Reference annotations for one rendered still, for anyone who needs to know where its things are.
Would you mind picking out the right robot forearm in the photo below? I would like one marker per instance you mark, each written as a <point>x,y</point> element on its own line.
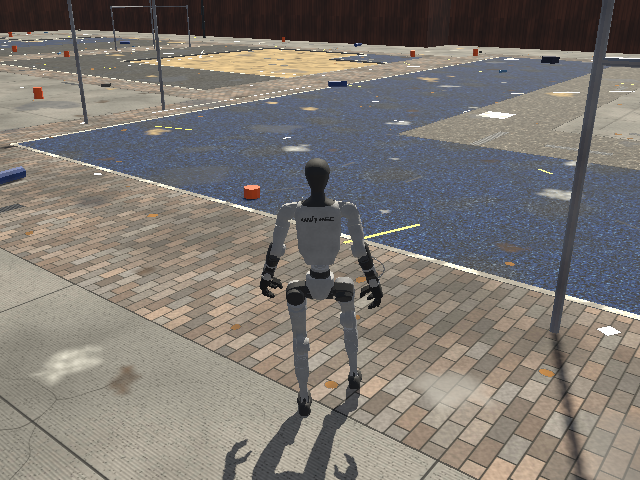
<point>368,268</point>

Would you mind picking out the right robot hand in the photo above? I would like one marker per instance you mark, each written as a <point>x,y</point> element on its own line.
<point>376,293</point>

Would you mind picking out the left robot hand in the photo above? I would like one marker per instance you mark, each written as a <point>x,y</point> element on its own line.
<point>264,284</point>

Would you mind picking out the left robot forearm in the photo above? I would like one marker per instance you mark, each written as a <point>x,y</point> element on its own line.
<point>270,265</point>

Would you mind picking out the robot left upper arm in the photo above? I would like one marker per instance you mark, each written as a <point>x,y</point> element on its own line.
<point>286,212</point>

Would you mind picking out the robot left thigh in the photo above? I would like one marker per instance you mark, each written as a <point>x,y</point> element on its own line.
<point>296,302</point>

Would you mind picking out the right robot shin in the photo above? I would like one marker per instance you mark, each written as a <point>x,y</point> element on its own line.
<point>351,344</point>

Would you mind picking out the robot right upper arm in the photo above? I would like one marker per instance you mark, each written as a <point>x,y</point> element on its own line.
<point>350,211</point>

